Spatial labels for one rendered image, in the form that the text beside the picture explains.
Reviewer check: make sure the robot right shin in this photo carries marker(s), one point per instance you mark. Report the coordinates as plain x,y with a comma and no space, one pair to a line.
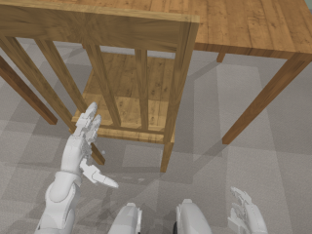
184,201

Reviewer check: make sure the robot right hand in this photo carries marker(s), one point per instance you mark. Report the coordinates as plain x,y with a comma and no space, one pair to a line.
250,219

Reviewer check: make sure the robot left forearm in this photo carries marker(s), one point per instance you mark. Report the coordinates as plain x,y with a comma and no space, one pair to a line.
61,199

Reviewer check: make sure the right robot thigh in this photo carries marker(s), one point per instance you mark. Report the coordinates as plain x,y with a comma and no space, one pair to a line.
191,220

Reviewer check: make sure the chair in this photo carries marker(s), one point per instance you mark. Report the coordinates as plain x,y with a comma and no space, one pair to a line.
137,96

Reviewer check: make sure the table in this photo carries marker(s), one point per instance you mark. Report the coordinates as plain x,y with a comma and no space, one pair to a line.
278,29

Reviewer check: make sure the robot left hand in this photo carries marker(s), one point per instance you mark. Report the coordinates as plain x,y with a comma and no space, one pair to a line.
79,145

